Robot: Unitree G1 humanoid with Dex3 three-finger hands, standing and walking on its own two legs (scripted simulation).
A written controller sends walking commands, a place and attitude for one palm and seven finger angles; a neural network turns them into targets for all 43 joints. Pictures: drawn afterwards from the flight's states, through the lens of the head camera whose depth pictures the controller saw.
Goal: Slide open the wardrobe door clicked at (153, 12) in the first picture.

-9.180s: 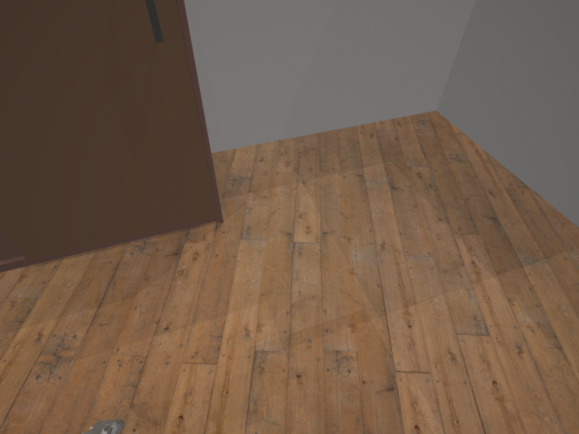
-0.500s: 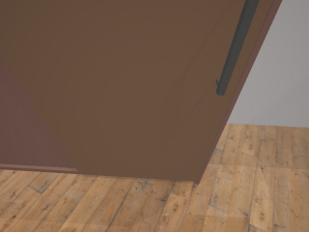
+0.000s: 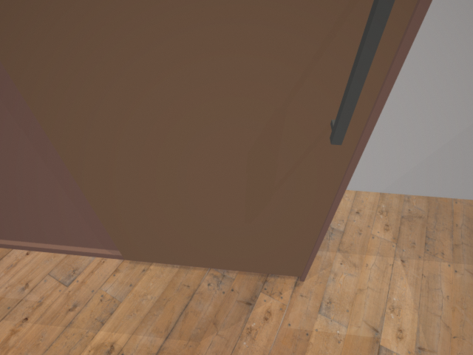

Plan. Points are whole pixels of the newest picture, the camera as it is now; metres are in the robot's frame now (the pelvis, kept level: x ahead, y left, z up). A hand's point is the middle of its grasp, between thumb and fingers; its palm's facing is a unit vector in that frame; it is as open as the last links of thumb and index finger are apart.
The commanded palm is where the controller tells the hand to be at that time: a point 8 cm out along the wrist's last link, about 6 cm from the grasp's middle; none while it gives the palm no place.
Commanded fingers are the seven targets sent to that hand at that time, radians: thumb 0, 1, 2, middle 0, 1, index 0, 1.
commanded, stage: look again from close up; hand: right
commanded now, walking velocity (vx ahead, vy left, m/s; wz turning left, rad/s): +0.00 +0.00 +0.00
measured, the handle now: (358, 62) +0.54 -0.18 +0.24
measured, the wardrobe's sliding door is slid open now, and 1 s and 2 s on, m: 0.00 0.00 0.00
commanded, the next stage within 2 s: none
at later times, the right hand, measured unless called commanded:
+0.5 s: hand out of the picture -0.03 -0.16 -0.18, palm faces +0.06 +0.98 -0.20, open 7.4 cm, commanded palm none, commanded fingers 0.00 -0.90 -0.90 0.20 0.30 0.20 0.30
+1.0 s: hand out of the picture -0.05 -0.13 -0.18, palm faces +0.08 +0.98 -0.15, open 7.4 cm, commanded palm none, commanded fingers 0.00 -0.90 -0.90 0.20 0.30 0.20 0.30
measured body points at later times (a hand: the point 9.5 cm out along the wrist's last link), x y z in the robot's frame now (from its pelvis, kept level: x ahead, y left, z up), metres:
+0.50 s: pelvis -0.03 +0.01 -0.01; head -0.05 +0.02 +0.44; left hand -0.02 +0.24 -0.17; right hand -0.04 -0.21 -0.16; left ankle +0.02 +0.14 -0.74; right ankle -0.03 -0.10 -0.74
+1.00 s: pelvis -0.04 +0.02 -0.01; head -0.04 +0.02 +0.44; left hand -0.06 +0.22 -0.17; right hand -0.05 -0.19 -0.17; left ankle +0.02 +0.14 -0.74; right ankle -0.03 -0.10 -0.74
